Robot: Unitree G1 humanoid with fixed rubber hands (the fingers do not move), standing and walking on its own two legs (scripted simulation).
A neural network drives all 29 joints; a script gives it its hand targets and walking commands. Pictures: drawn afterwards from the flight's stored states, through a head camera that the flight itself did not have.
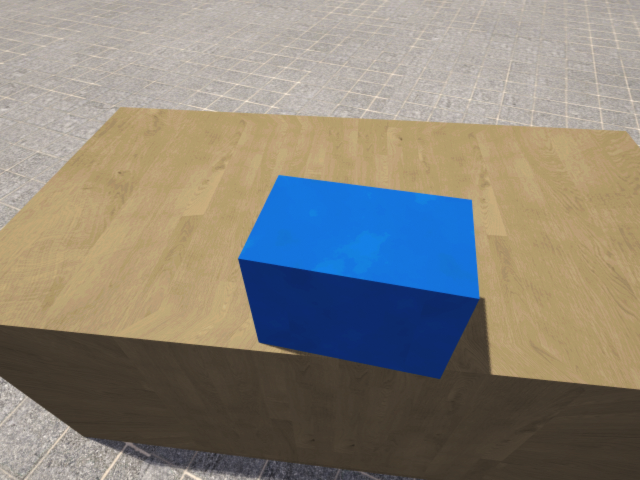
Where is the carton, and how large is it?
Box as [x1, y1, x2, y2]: [238, 175, 479, 378]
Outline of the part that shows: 279,175 238,258 258,341 439,378 479,298 471,200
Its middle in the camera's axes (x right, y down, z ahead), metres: +0.06 +0.06 +0.61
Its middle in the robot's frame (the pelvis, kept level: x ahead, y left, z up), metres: +0.43 -0.02 +0.00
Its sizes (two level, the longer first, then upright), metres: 0.296 0.180 0.214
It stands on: a pedestal, 0.66 m high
